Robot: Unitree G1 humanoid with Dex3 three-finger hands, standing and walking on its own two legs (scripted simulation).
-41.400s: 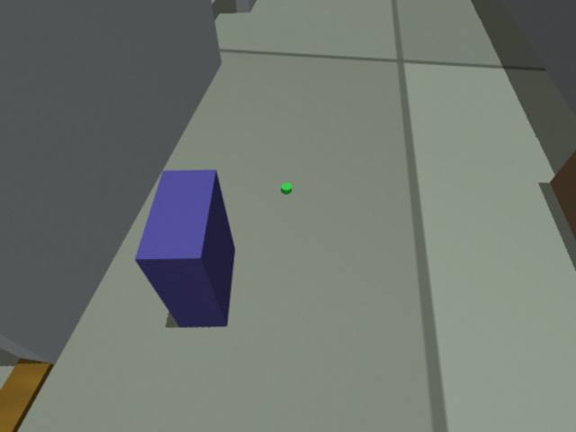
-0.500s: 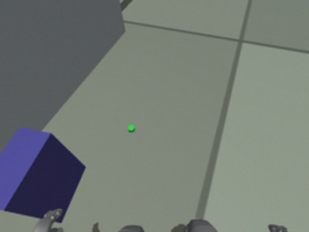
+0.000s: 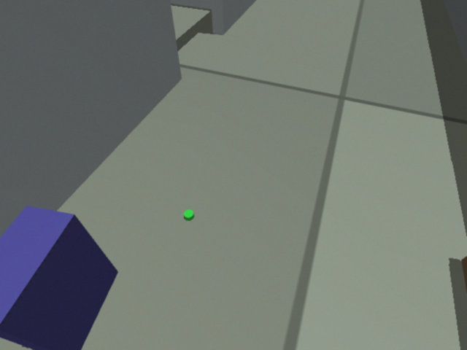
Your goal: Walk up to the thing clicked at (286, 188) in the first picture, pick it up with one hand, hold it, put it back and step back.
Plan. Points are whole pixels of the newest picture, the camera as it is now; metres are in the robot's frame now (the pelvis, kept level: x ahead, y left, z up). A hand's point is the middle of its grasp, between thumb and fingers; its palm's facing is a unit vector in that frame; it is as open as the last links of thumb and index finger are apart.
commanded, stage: walk up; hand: left
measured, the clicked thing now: (188, 215) +0.84 +0.25 -0.76
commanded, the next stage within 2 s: stand in 0.50 s
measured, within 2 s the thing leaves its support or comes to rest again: neither
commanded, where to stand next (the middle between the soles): +0.46 +0.00 m, yaw +1 degrees
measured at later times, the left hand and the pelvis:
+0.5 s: hand out of the picture +0.12 +0.25 -0.15, palm faces +0.00 -0.94 -0.34, open 7.4 cm; pelvis +0.02 +0.00 +0.01, yaw -1 degrees
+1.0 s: hand out of the picture +0.09 +0.24 -0.14, palm faces -0.03 -0.94 -0.35, open 7.4 cm; pelvis +0.01 -0.01 +0.01, yaw +0 degrees
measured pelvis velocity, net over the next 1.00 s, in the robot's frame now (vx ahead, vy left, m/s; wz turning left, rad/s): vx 0.01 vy -0.01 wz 0.01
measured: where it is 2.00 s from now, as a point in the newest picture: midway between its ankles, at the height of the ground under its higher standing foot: outside the picture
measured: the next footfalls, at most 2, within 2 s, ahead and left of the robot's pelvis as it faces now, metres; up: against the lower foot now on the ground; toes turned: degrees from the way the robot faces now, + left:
left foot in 1.76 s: +0.13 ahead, +0.14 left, +0.00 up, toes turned +4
